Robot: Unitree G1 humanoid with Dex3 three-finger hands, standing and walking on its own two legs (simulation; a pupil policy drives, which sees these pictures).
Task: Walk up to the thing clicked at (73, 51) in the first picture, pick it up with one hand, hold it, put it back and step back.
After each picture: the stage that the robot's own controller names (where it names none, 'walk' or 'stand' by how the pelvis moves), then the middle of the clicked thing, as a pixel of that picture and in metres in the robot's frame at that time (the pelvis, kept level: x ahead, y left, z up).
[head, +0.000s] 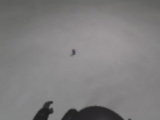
stand; (73, 52) +1.22 +0.41 -0.72
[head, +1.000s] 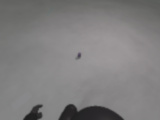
walk; (79, 55) +1.14 +0.21 -0.70
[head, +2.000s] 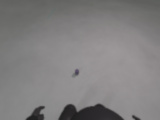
walk; (76, 72) +0.72 +0.19 -0.71
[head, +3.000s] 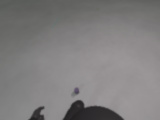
walk; (76, 91) +0.42 +0.23 -0.70
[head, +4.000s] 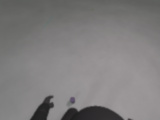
stand; (72, 100) +0.28 +0.19 -0.72
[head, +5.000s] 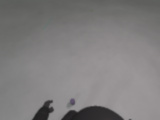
stand; (72, 101) +0.27 +0.19 -0.73
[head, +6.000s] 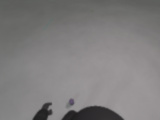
stand; (71, 102) +0.27 +0.21 -0.73
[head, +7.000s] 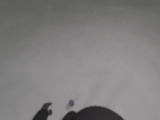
stand; (71, 103) +0.26 +0.21 -0.73
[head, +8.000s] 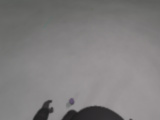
go down; (71, 101) +0.26 +0.21 -0.72
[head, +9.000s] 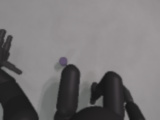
go down; (63, 61) +0.37 +0.22 -0.30
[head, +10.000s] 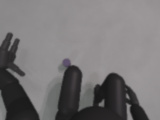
close in; (67, 63) +0.36 +0.22 -0.30
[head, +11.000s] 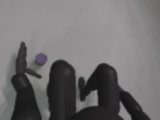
close in; (40, 60) +0.35 +0.25 -0.21
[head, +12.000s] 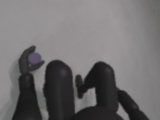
close; (34, 60) +0.35 +0.26 -0.22
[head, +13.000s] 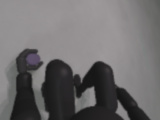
lift; (32, 60) +0.34 +0.26 -0.22
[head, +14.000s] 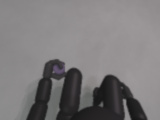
lift; (59, 70) +0.28 +0.24 -0.07
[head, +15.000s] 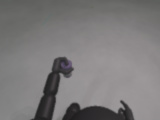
lift; (67, 69) +0.33 +0.18 +0.05
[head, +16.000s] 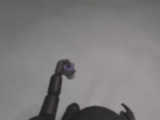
hold; (69, 71) +0.33 +0.17 +0.01
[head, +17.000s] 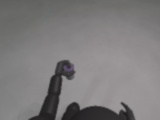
hold; (69, 71) +0.33 +0.17 +0.00
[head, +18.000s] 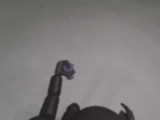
crouch; (69, 71) +0.32 +0.17 +0.01
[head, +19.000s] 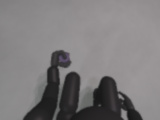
crouch; (65, 60) +0.38 +0.20 -0.10
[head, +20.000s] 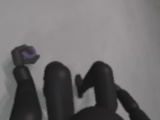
lower; (30, 56) +0.37 +0.27 -0.22
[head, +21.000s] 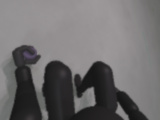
lower; (30, 55) +0.37 +0.28 -0.22
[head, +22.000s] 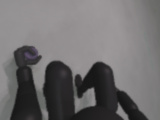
lower; (31, 56) +0.36 +0.28 -0.22
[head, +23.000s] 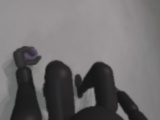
lower; (31, 56) +0.36 +0.28 -0.22
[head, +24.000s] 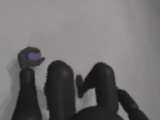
open; (34, 57) +0.35 +0.27 -0.22
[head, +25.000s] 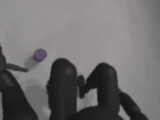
stand; (39, 56) +0.35 +0.26 -0.22
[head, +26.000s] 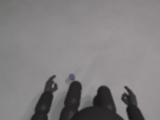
walk; (72, 77) +0.35 +0.20 -0.51
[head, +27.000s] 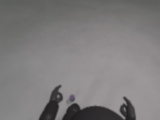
stand; (72, 98) +0.31 +0.19 -0.66
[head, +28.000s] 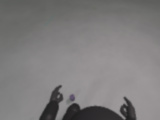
stand; (72, 97) +0.31 +0.19 -0.66
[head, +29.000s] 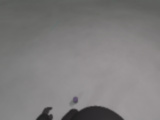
stand; (75, 100) +0.33 +0.17 -0.72
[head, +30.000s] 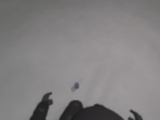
walk; (76, 85) +0.38 +0.15 -0.70
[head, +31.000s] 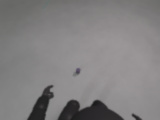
walk; (78, 71) +0.61 +0.16 -0.69
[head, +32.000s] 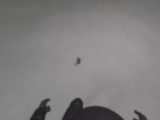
stand; (78, 60) +0.92 +0.29 -0.69
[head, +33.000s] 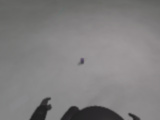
stand; (82, 61) +0.97 +0.19 -0.72
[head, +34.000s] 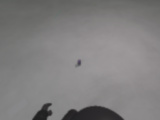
stand; (79, 62) +0.96 +0.24 -0.73
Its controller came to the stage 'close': yes
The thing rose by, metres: 0.71
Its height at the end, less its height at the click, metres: +0.00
